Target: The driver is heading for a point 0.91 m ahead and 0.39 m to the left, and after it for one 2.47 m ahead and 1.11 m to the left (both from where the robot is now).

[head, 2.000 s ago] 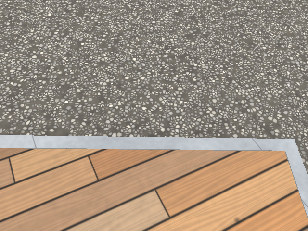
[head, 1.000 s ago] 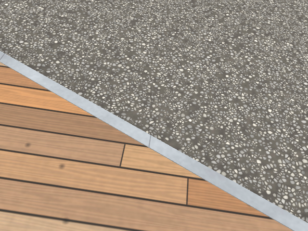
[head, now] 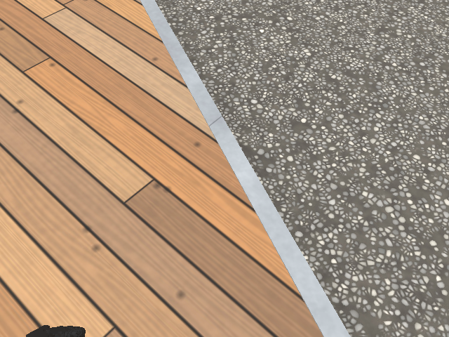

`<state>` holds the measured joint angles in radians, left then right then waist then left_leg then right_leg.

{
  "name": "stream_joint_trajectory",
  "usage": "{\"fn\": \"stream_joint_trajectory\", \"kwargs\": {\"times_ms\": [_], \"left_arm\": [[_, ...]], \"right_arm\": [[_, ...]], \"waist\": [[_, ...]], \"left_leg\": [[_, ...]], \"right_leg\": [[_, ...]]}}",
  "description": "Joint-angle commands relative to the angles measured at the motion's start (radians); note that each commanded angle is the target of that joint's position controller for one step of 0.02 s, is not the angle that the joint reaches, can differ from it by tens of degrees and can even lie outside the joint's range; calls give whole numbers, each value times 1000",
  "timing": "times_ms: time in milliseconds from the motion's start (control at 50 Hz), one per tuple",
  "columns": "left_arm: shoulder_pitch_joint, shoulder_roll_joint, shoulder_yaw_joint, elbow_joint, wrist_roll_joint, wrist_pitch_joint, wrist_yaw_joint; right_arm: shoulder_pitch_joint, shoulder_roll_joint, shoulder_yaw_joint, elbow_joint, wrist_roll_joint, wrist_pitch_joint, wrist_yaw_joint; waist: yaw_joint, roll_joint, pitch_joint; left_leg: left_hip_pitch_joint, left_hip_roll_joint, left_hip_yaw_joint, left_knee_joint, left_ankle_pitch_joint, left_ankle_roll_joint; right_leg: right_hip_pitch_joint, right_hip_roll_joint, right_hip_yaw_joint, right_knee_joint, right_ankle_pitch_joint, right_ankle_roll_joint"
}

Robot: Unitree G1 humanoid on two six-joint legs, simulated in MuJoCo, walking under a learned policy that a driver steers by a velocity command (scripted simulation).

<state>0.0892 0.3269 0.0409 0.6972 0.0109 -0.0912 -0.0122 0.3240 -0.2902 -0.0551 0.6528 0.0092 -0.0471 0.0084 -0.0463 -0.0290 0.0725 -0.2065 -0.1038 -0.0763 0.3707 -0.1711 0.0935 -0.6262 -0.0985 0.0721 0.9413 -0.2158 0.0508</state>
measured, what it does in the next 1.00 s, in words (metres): walks ahead, turning left: right foot, then left foot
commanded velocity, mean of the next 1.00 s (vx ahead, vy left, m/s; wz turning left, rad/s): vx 0.38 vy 0.00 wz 0.32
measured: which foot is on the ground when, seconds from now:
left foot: down 0.00-0.24, up 0.26-0.72, down 0.74-1.00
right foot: up 0.00-0.20, down 0.22-0.74, up 0.76-1.00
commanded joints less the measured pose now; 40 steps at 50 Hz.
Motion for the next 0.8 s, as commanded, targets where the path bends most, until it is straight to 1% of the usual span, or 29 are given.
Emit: {"fn": "stream_joint_trajectory", "kwargs": {"times_ms": [20, 40, 80, 100, 140, 180, 200, 220, 240, 260, 280, 300, 320, 340, 360, 380, 420, 460, 500, 560, 600, 640, 680, 700, 720, 740, 760, 780, 800], "left_arm": [[-41, 44, 5, -57, 1, -3, -3], [-71, 36, 1, -60, -1, -6, -8], [-116, 41, 0, -70, -11, -14, -17], [-127, 51, 3, -75, -15, -17, -20], [-130, 74, 13, -81, -16, -22, -26], [-94, 92, 24, -78, -17, -25, -28], [-49, 99, 31, -66, -16, -27, -26], [45, 123, 46, -41, -10, -30, -21], [191, 165, 59, -23, 1, -33, -16], [298, 258, 85, 10, 9, -24, -17], [331, 182, 69, 26, -21, -21, -31], [273, 123, 51, 19, -26, -18, -28], [213, 103, 41, 8, -16, -12, -25], [179, 83, 32, 9, -8, -7, -23], [162, 66, 25, 9, 1, -9, -20], [158, 58, 22, 11, 2, -11, -18], [177, 64, 23, 25, -9, -17, -15], [200, 91, 29, 42, -17, -18, -10], [219, 104, 31, 55, -20, -11, -5], [245, 118, 31, 76, -20, -5, -1], [267, 116, 26, 98, -14, 3, 3], [284, 120, 25, 115, -10, 17, 8], [268, 138, 29, 116, -14, 34, 18], [252, 151, 34, 110, -19, 42, 26], [229, 157, 37, 100, -22, 52, 35], [214, 150, 34, 86, -20, 59, 44], [237, 114, 18, 50, 12, 53, 50], [399, 6, -19, 33, 34, 40, 29], [341, 120, 1, 50, 9, 33, 14]], "right_arm": [[-39, -179, -52, -61, 5, -16, -22], [-27, -178, -51, -52, 6, -14, -24], [19, -178, -50, -21, 7, -16, -22], [34, -175, -49, -8, 10, -16, -21], [50, -167, -47, 11, 12, -14, -19], [48, -168, -49, 24, 8, -6, -19], [37, -164, -48, 26, 8, -1, -18], [33, -141, -39, 25, 4, 1, -17], [42, -99, -21, 10, -9, 4, -18], [186, -31, 1, 4, 14, -7, -19], [173, -90, -5, 13, 24, -15, -21], [56, -158, -25, 2, 34, -16, -21], [-23, -159, -24, -17, 21, -17, -23], [-68, -144, -23, -30, 4, -22, -21], [-66, -129, -24, -28, 0, -23, -19], [-49, -111, -21, -19, 1, -23, -16], [-39, -81, -14, -11, 0, -19, -14], [-97, -64, -6, -31, -7, -20, -14], [-159, -48, 1, -45, -9, -26, -10], [-234, -29, 10, -54, 3, -34, 6], [-290, -21, 14, -70, 3, -40, 19], [-317, -26, 11, -84, 7, -45, 35], [-313, -53, -2, -96, 5, -46, 51], [-274, -76, -12, -93, -1, -45, 57], [-183, -106, -28, -70, -7, -46, 59], [-67, -145, -50, -41, -9, -46, 51], [41, -230, -69, -34, -18, -38, 34], [-11, -279, -64, -67, -25, -32, 27], [2, -189, -54, -83, -12, -16, 21]], "waist": [[15, 86, -63], [-1, 95, -58], [-30, 103, -50], [-34, 108, -42], [-30, 121, -34], [-6, 146, -27], [22, 152, -37], [68, 138, -92], [127, 65, -235], [93, -228, -379], [117, -230, -361], [132, -114, -213], [115, -41, -138], [99, -21, -76], [74, -45, -64], [63, -70, -71], [56, -74, -80], [68, -48, -59], [86, -36, -49], [119, -40, -35], [136, -30, -16], [138, -34, -25], [115, -51, -44], [87, -63, -71], [36, -61, -117], [-25, -27, -176], [-49, 116, -305], [69, 307, -455], [-13, 158, -540]], "left_leg": [[-37, 202, -169, -140, 163, 157], [-51, 194, -155, -139, 127, 142], [-46, 213, -170, -137, 72, 129], [-21, 229, -186, -121, 54, 125], [49, 265, -228, -77, 47, 115], [101, 293, -259, -35, 101, 100], [111, 285, -255, 9, 171, 86], [107, 235, -223, 125, 295, 63], [17, 176, -168, 375, 214, 25], [-328, 18, -56, 750, -183, -67], [-496, 19, -117, 882, -410, -77], [-560, 73, -121, 930, -332, -70], [-544, 120, -69, 904, -256, -67], [-532, 153, -47, 843, -199, -68], [-484, 185, -42, 788, -149, -69], [-443, 195, -32, 756, -123, -74], [-434, 202, -8, 702, -105, -87], [-478, 211, 6, 603, -48, -103], [-485, 211, 18, 480, 58, -111], [-443, 194, 47, 317, 216, -104], [-391, 167, 73, 238, 279, -96], [-360, 141, 77, 193, 286, -79], [-337, 111, 88, 167, 219, -53], [-293, 89, 101, 159, 173, -37], [-193, 61, 118, 134, 161, -18], [-34, 49, 112, 68, 259, 12], [252, 245, -132, 112, 605, 89], [570, 513, -544, 162, 900, 317], [535, 474, -531, 109, 702, 308]], "right_leg": [[66, 35, -26, -209, 202, 31], [102, 49, -33, -278, 268, 31], [149, 64, -34, -342, 344, 22], [147, 63, -24, -367, 343, 11], [136, 60, -10, -407, 290, -19], [159, 62, -19, -424, 198, -52], [217, 74, -43, -447, 166, -73], [346, 85, -61, -468, 163, -101], [581, -33, 57, -440, 190, -157], [930, -244, 499, -523, -18, -328], [957, -284, 738, -665, -304, -347], [842, -260, 620, -682, -365, -300], [722, -220, 492, -687, -278, -270], [619, -180, 400, -706, -168, -270], [562, -144, 332, -726, -79, -261], [536, -118, 284, -744, -14, -258], [522, -108, 217, -766, 106, -275], [529, -113, 170, -790, 198, -289], [542, -98, 116, -801, 245, -276], [554, -77, 15, -810, 278, -244], [553, -76, -39, -785, 416, -229], [596, -87, -76, -735, 523, -211], [649, -101, -93, -653, 635, -189], [667, -102, -98, -583, 735, -176], [663, -89, -111, -466, 819, -158], [605, -48, -147, -282, 791, -121], [387, 14, -173, 35, 421, -69], [27, 188, -93, 384, -488, -8], [-1, 140, 42, 447, -440, -12]]}}
Velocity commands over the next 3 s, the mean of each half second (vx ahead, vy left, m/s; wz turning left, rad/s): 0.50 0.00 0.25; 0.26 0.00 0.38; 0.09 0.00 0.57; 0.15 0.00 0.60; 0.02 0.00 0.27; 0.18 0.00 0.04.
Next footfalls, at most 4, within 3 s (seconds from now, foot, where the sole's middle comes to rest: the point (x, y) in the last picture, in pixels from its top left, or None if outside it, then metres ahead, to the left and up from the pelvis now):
0.22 right None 0.32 -0.15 -0.78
0.74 left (185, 288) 0.59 0.10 -0.78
1.18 right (252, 265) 0.66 -0.12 -0.78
1.64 left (180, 314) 0.51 0.11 -0.78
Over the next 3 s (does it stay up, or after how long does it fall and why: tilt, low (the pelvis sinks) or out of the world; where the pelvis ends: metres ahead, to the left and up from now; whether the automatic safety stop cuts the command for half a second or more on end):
stays up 0.70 0.18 -0.01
